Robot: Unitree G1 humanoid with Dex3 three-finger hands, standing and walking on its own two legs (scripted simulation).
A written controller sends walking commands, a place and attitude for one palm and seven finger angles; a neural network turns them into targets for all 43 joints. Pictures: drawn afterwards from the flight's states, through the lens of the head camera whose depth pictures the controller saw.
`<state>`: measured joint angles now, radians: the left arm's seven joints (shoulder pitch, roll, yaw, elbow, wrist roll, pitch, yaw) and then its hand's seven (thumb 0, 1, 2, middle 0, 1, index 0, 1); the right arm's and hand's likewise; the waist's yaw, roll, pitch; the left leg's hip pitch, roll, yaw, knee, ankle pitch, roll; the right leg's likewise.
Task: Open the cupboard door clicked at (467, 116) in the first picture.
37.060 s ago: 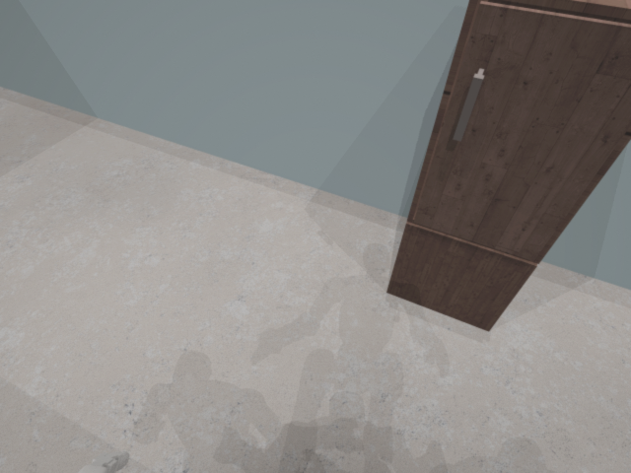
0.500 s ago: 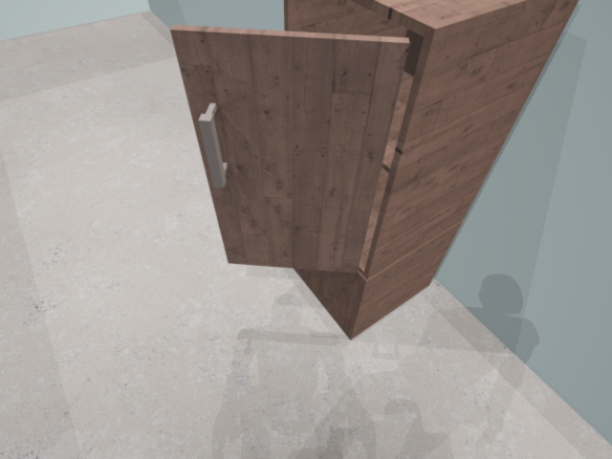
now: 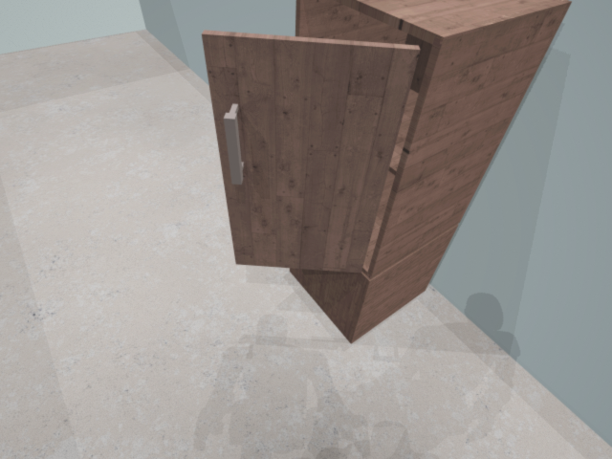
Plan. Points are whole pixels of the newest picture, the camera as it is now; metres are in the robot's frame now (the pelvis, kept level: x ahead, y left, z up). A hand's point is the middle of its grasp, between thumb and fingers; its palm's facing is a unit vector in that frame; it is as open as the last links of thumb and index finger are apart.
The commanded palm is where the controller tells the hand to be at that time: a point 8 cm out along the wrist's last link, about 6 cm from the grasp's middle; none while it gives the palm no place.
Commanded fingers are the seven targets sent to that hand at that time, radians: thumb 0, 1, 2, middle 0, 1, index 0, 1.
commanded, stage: shuffle to correct the standing spot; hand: left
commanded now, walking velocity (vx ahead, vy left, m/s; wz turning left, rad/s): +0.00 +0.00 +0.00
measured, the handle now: (236, 145) +0.63 +0.17 +0.07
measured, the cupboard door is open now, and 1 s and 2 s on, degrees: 51 51 51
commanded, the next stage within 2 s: come to a stop and stand still in 0.70 s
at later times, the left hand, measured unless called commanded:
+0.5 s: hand out of the picture -0.11 +0.15 -0.18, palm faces +0.09 -0.99 -0.11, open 7.4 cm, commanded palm none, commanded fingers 0.00 0.90 0.90 -0.20 -0.30 -0.20 -0.30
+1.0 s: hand (236, 430) +0.20 +0.12 -0.16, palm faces +0.01 -0.97 -0.24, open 7.3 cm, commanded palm none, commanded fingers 0.00 0.90 0.90 -0.20 -0.30 -0.20 -0.30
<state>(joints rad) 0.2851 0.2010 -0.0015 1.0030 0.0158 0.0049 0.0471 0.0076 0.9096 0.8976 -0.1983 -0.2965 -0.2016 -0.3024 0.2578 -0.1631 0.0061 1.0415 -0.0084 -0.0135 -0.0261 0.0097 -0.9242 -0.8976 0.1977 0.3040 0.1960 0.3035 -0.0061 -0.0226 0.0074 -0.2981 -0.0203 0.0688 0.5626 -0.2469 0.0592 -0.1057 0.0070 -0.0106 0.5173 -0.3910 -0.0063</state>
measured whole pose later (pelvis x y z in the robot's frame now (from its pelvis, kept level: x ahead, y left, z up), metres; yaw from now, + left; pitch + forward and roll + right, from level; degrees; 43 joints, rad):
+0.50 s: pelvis +0.02 +0.01 -0.01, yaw +2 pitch +1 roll -1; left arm 0.52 0.15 0.00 1.15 0.02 -0.01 0.01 0.01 0.91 0.90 -0.20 -0.30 -0.20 -0.30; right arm 0.29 -0.15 -0.01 1.04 -0.01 -0.04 0.00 0.01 -0.91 -0.90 0.20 0.30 0.19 0.30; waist 0.02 -0.06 0.00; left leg -0.35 0.02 0.09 0.61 -0.27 0.05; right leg -0.15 -0.01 -0.04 0.61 -0.45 -0.01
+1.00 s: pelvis +0.11 -0.07 +0.00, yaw +1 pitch +0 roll +1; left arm 0.15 0.17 0.02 0.98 0.02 -0.04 0.02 0.01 0.92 0.90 -0.20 -0.30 -0.20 -0.30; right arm 0.35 -0.15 -0.02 1.10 -0.01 0.01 -0.03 0.01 -0.91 -0.90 0.20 0.30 0.20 0.30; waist -0.04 0.02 0.05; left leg -0.34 0.06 0.05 0.88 -0.55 -0.02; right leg -0.36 -0.05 -0.13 0.59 -0.24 -0.05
